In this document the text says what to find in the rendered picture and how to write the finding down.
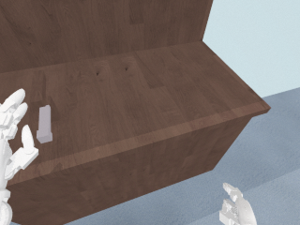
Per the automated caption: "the counter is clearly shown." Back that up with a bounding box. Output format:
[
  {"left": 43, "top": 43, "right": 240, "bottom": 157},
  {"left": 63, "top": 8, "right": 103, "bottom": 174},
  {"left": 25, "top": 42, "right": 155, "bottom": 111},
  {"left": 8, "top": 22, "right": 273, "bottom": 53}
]
[{"left": 0, "top": 0, "right": 271, "bottom": 225}]

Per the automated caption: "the left robot forearm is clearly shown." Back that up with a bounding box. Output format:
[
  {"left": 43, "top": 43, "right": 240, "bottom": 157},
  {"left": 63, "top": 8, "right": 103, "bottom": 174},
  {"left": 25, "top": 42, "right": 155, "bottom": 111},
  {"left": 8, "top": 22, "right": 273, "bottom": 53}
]
[{"left": 0, "top": 188, "right": 13, "bottom": 225}]

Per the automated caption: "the right robot hand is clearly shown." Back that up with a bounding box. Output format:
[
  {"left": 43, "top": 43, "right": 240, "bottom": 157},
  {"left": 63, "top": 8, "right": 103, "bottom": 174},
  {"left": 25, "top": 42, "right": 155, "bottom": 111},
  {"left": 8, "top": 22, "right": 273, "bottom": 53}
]
[{"left": 219, "top": 183, "right": 257, "bottom": 225}]

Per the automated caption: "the left robot hand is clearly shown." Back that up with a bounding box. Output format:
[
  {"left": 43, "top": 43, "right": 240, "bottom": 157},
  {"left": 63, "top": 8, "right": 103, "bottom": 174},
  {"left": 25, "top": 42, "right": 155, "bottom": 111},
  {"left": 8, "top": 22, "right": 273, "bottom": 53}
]
[{"left": 0, "top": 88, "right": 38, "bottom": 189}]

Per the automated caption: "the tap lever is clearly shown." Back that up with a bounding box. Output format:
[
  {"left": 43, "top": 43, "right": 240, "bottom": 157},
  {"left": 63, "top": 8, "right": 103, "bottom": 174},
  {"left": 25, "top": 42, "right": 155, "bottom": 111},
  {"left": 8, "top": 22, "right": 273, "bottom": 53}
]
[{"left": 37, "top": 105, "right": 53, "bottom": 143}]

